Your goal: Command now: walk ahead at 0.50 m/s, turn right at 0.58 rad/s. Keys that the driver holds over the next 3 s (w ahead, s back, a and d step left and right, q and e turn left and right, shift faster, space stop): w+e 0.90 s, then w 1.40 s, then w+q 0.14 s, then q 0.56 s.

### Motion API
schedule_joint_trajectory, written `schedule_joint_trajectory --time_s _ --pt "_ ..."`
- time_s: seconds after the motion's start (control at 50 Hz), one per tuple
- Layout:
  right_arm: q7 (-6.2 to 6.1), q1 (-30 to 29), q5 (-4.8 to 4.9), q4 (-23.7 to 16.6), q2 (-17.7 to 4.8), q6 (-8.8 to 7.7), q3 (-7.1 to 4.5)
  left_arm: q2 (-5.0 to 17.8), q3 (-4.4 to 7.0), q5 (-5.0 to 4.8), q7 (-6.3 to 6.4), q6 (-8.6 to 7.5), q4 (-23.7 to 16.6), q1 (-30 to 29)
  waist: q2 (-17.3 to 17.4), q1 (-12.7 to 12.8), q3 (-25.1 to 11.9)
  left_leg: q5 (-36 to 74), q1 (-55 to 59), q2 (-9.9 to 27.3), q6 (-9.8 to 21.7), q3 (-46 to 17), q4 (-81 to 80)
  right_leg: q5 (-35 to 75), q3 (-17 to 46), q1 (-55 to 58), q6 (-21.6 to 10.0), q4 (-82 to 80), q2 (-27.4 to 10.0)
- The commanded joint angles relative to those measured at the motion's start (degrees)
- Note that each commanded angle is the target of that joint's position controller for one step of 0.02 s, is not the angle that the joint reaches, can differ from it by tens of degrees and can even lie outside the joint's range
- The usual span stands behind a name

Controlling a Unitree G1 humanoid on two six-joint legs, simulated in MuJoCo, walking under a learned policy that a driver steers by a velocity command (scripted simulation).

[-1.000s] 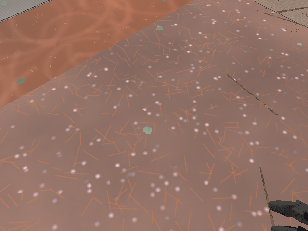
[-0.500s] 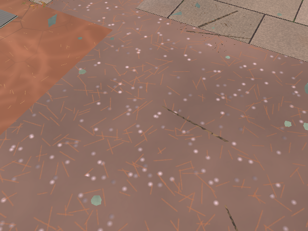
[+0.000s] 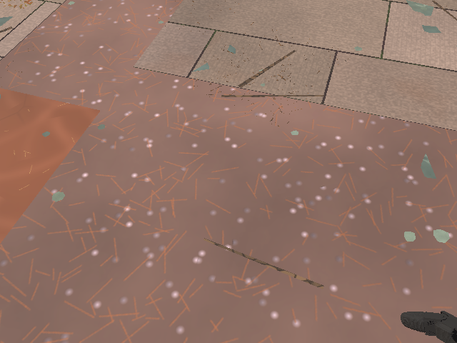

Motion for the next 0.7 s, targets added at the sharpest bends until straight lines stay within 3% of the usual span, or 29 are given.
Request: schedule_joint_trajectory --time_s 0.02,0.04,0.06,0.08,0.1,0.14,0.18,0.24,0.34,0.42,0.46,0.48,0.5,0.52,0.54,0.56,0.58,0.6,0.62,0.64,0.66,0.7 --pt "-0.68 18.2 -1.81 0.4 -17.2 -0.48 -5.56 -1.8 -1.28 -0.44 -0.18 -1.45 -6.6 5.2 15.7 -6.1 -17.3 -16.6 44.1 23.2 14.2 -35.2 -6.8 -7.1 -3.2 -30.1 0.3 32.5 1.2" --pt "-0.27 18.4 -0.35 0.8 -13.3 -0.17 -4.99 3.9 -0.54 -1.5 -0.04 -1.56 -5.5 5.7 15.2 -7.2 -15.7 -32.2 43.9 25.3 15.5 -45.1 -10.4 -6.8 -2.6 -39.2 1.1 41.7 -3.2" --pt "-0.5 15.7 -0.08 -0.1 -9.0 0.1 -3.83 7.8 0.55 -1.23 0.03 -1.23 -5.6 -0.2 8.8 -9.0 -8.5 -32.3 37.9 22.3 12.8 -35.8 -11.3 -1.1 -2.9 -41.0 1.4 44.3 -5.4" --pt "-0.63 13.0 -0.48 -0.3 -7.5 0.51 -3.21 7.9 0.77 -0.42 0.13 -0.89 -6.3 -4.1 4.9 -8.6 -4.5 -23.8 31.4 19.6 10.8 -26.7 -11.2 3.2 -4.8 -39.6 1.7 43.6 -7.3" --pt "-0.7 11.2 -0.76 0.1 -6.1 0.78 -2.7 7.3 0.91 0.2 -0.01 -0.83 -7.1 -6.2 4.2 -7.8 -1.5 -16.2 26.3 17.2 10.2 -20.5 -12.1 6.1 -4.8 -38.2 1.8 40.9 -8.8" --pt "-0.98 10.1 -0.94 0.8 -4.8 0.6 -2.26 5.4 0.93 -0.47 -0.7 -0.36 -7.5 -5.8 6.5 -6.0 0.0 -8.6 21.4 14.5 9.4 -12.3 -14.5 8.9 -5.6 -34.1 1.9 37.5 -10.8" --pt "-0.99 10.5 -0.45 1.9 -5.4 0.21 -2.55 3.4 0.54 -0.55 -0.96 0.25 -8.0 -6.3 6.0 -5.6 0.6 -4.3 20.4 14.5 10.4 -7.8 -16.4 10.0 -6.7 -34.5 2.3 35.0 -11.3" --pt "-1.13 11.1 -0.58 3.4 -7.5 0.21 -3.28 2.2 0.09 -0.11 -1.13 0.54 -9.3 -9.3 3.7 -5.8 1.3 2.2 21.8 15.7 11.6 -2.8 -17.9 15.0 -6.9 -37.2 3.3 28.7 -11.9" --pt "-1.54 12.0 -0.19 5.4 -9.4 1.18 -3.53 0.8 -0.7 -0.14 -2.77 -0.32 -10.6 -16.7 2.5 -8.3 3.2 7.1 23.7 14.1 9.5 7.2 -18.0 27.5 -11.2 -34.0 2.5 13.3 -11.1" --pt "-1.49 14.5 0.83 7.2 -11.3 2.37 -4.05 0.9 -0.72 -0.42 -4.13 -0.46 -12.8 -21.6 2.4 -9.3 5.1 13.0 29.0 15.9 8.3 10.7 -16.0 24.6 -14.6 -32.4 0.2 6.3 -9.7" --pt "-1.75 14.1 1.41 7.4 -13.0 3.03 -4.57 2.7 0.15 -0.09 -4.4 -0.25 -13.1 -20.2 4.0 -7.1 3.1 30.7 31.5 16.2 7.2 13.0 -10.0 18.9 -17.4 -27.3 -2.2 4.8 -6.7" --pt "-2.01 14.0 1.71 7.3 -14.0 3.4 -4.89 4.1 0.95 0.1 -4.31 0.02 -12.6 -17.0 5.1 -4.8 0.7 40.8 32.1 16.0 6.6 14.0 -4.3 16.1 -18.9 -22.4 -3.6 4.6 -4.5" --pt "-2.23 13.2 1.95 7.1 -14.3 3.81 -4.96 6.3 2.3 0.04 -4.02 0.26 -10.9 -9.6 4.6 -0.3 -3.2 45.3 30.2 15.0 5.6 15.4 5.6 17.1 -19.8 -12.7 -5.5 1.9 -2.2" --pt "-2.48 13.2 1.63 6.7 -12.8 3.7 -4.35 9.6 4.18 -0.13 -3.08 0.73 -8.2 0.5 2.4 4.7 -8.1 38.1 20.7 12.9 3.6 16.2 19.6 20.2 -16.8 3.7 -7.9 -0.7 -1.9" --pt "-2.06 16.1 -1.45 4.6 -5.1 3.11 -2.02 15.0 5.06 -0.65 -1.81 1.12 -7.1 3.6 -11.8 1.6 -11.9 -10.1 -0.9 6.3 0.7 15.7 39.5 21.5 5.6 21.6 -13.6 -1.0 -15.7" --pt "-1.27 16.5 -0.65 1.8 -5.0 0.98 -0.96 16.2 4.54 -0.32 -2.37 -0.15 -9.6 2.7 -15.4 0.1 -22.7 -32.4 -14.9 -2.5 -0.5 2.3 53.2 8.3 36.5 31.1 -23.9 -11.3 -25.5" --pt "-0.55 9.4 1.63 0.6 -10.1 -0.4 -2.34 11.3 3.27 -0.02 -2.77 -0.99 -9.1 2.1 -7.9 3.1 -17.8 -26.8 -21.0 1.2 0.2 -2.4 54.0 6.5 30.6 28.2 -20.1 -14.5 -23.7" --pt "-0.34 7.0 2.2 -0.4 -9.8 -1.21 -2.01 9.6 2.65 0.01 -2.72 -1.55 -8.5 -0.1 -6.4 1.6 -10.1 -21.4 -21.3 3.3 1.1 -1.4 49.7 9.7 22.3 20.0 -17.8 -14.9 -21.4" --pt "-0.83 7.1 0.93 0.5 -9.0 -1.41 -1.9 8.3 2.14 0.02 -2.6 -1.76 -8.8 -4.1 -1.4 -1.4 -6.1 -17.7 -17.8 5.6 0.9 -1.4 44.6 15.6 16.3 11.2 -15.7 -15.1 -18.7" --pt "-1.07 7.8 -0.2 0.9 -9.5 -1.03 -2.32 6.8 1.61 0.45 -2.46 -1.87 -9.5 -6.9 -2.0 -3.5 -4.1 -15.6 -13.9 6.8 0.3 -1.5 40.4 22.2 12.3 5.0 -14.9 -15.8 -16.9" --pt "-0.93 8.9 -0.47 1.2 -9.5 -0.32 -2.49 6.2 1.29 0.95 -2.21 -1.88 -10.0 -8.3 -3.1 -4.9 -3.4 -14.3 -10.8 7.3 -0.3 -1.6 38.9 25.5 10.5 0.8 -14.8 -17.1 -15.8" --pt "-0.96 9.2 -0.97 1.3 -7.9 0.79 -2.18 6.6 1.38 0.73 -1.63 -2.19 -9.2 -8.3 -3.2 -5.7 -2.8 -13.0 -8.7 7.0 -2.1 -0.3 34.6 31.3 7.5 -4.0 -15.4 -18.1 -14.9"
